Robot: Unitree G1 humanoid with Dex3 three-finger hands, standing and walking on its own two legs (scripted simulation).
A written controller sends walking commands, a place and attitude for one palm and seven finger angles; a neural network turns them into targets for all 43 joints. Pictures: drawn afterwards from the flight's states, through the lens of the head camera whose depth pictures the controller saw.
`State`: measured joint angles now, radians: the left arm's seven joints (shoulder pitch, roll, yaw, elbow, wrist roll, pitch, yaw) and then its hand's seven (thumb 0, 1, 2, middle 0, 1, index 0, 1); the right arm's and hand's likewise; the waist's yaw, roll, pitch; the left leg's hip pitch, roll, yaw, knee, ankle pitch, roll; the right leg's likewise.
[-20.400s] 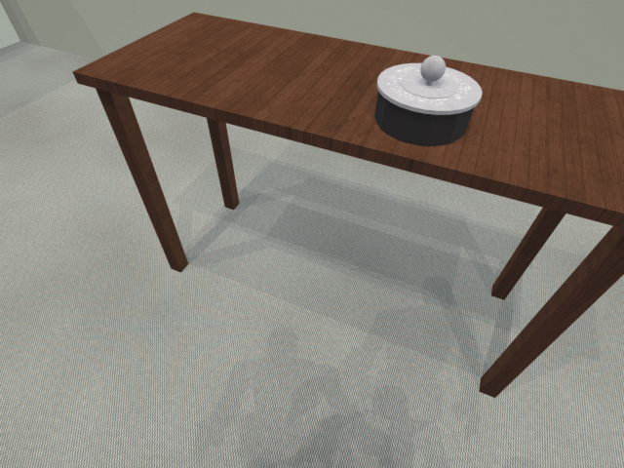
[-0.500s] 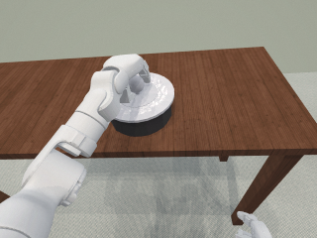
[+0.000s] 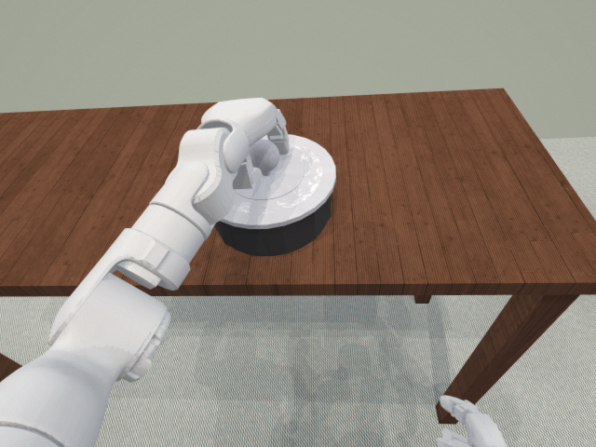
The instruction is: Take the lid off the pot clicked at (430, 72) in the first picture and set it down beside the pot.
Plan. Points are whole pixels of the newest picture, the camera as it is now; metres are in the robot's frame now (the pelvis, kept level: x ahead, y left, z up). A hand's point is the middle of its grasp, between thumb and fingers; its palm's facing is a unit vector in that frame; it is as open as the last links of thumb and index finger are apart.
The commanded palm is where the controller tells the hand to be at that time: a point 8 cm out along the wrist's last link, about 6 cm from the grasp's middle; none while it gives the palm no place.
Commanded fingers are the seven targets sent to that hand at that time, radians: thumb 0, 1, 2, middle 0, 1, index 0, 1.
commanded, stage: close the fingers and squeeze the knob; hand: left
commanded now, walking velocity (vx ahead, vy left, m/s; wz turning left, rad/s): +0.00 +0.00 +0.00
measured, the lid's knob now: (263, 156) +0.47 +0.06 +0.16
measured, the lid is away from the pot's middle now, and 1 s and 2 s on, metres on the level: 0.00 0.02 0.03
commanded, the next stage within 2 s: lift the lid straight up in 0.12 s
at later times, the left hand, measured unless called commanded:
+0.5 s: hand (252, 158) +0.44 +0.06 +0.19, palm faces -0.21 -0.02 -0.98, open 8.0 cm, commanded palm +0.41 +0.08 +0.27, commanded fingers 0.00 0.36 1.35 -1.31 -0.70 -1.00 -0.58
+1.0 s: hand (252, 126) +0.45 +0.06 +0.23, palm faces -0.15 -0.04 -0.99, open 8.0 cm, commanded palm +0.42 +0.07 +0.31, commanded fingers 0.00 0.36 1.35 -1.31 -0.70 -1.00 -0.58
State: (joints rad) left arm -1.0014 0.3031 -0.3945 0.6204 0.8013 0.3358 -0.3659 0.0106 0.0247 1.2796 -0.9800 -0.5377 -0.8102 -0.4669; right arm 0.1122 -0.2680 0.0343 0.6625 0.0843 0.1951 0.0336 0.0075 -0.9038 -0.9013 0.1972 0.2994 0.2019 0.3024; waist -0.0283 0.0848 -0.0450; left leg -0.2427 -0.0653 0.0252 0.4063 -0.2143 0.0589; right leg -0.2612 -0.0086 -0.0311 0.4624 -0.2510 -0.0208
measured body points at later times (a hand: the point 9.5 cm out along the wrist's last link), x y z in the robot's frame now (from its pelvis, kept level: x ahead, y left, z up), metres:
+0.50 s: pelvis +0.00 +0.00 +0.00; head +0.01 -0.04 +0.45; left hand +0.44 +0.06 +0.24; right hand +0.15 -0.23 -0.13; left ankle +0.00 +0.08 -0.74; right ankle -0.01 -0.11 -0.74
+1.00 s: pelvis +0.00 +0.00 +0.00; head +0.01 -0.05 +0.45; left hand +0.45 +0.06 +0.28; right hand +0.17 -0.24 -0.12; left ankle +0.00 +0.08 -0.74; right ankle -0.01 -0.11 -0.74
